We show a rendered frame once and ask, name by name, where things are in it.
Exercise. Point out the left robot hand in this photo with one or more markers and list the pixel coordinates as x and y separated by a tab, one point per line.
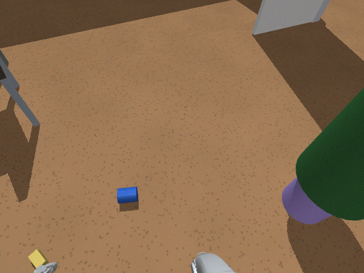
48	268

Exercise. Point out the potted plant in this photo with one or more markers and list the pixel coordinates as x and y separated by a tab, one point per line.
330	171

